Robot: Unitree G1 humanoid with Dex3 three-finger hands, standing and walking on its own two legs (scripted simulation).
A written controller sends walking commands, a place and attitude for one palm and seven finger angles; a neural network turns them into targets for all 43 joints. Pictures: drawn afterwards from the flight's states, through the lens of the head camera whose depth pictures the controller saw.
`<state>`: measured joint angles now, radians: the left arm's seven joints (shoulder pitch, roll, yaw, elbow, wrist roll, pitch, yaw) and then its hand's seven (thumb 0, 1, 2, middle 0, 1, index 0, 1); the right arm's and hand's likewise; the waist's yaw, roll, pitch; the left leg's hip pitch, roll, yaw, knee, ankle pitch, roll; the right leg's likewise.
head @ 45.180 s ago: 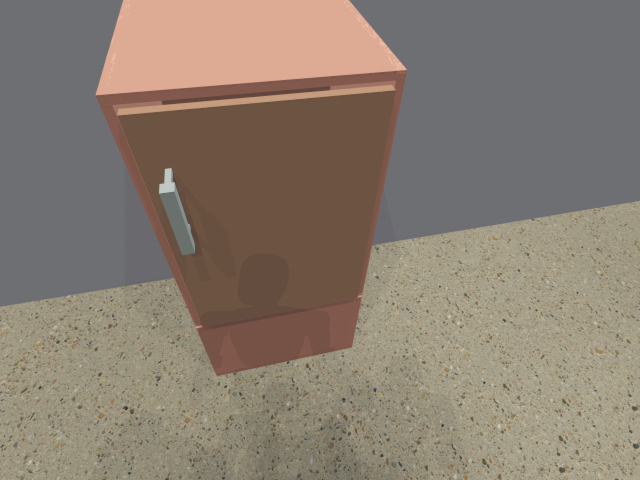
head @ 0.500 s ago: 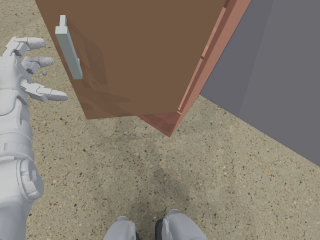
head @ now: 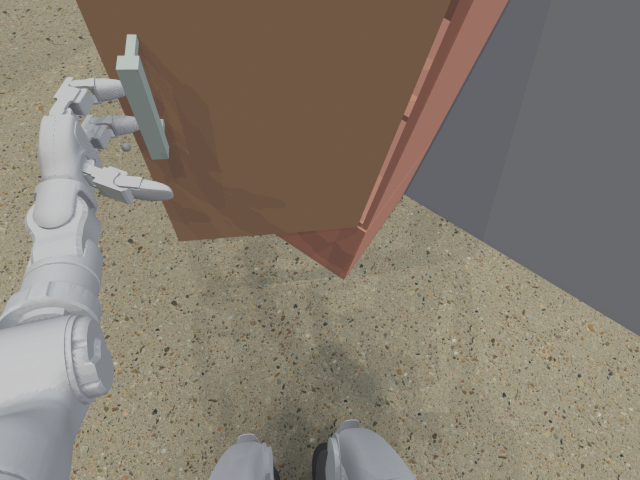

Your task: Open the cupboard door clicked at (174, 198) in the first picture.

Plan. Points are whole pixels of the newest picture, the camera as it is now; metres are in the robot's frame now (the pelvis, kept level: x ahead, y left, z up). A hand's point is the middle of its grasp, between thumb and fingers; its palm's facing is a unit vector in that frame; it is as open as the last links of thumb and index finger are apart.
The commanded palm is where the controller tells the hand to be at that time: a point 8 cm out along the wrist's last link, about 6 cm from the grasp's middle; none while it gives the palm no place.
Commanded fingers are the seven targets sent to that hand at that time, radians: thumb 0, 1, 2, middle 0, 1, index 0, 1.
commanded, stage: slide the fingers in behind the handle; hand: left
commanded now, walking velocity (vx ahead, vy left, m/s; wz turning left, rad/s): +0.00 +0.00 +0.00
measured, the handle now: (147, 101) +0.57 +0.19 +0.08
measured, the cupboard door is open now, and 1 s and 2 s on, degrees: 43 43 48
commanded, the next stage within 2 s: close the thumb around the handle in 0.76 s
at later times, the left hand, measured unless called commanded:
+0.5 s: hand (152, 138) +0.52 +0.18 +0.06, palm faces +0.12 -0.99 -0.01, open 14.0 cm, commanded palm +0.49 +0.22 +0.07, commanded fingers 0.00 -0.50 0.30 -0.30 -1.20 -0.30 -1.20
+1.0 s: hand (148, 142) +0.51 +0.18 +0.07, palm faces +0.10 -0.99 -0.01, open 13.6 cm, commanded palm +0.48 +0.21 +0.07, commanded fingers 0.00 -0.05 0.49 -0.33 -1.25 -0.33 -1.25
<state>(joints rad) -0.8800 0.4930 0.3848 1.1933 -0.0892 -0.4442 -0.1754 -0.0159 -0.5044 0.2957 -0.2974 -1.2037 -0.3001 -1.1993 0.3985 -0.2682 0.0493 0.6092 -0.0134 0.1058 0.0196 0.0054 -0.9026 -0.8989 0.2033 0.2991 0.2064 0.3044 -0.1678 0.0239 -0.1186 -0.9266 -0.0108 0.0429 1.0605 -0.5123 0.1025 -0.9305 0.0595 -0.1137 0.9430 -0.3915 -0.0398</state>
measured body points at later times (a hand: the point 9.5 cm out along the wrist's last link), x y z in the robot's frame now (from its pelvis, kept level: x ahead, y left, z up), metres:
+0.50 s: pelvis +0.00 -0.02 +0.00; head +0.14 +0.01 +0.43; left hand +0.51 +0.23 +0.07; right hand -0.01 -0.28 -0.11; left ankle -0.01 +0.05 -0.67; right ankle +0.03 -0.10 -0.67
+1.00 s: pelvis +0.01 -0.01 +0.00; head +0.13 +0.01 +0.43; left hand +0.50 +0.24 +0.07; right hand +0.02 -0.28 -0.11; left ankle -0.01 +0.05 -0.67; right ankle +0.03 -0.10 -0.67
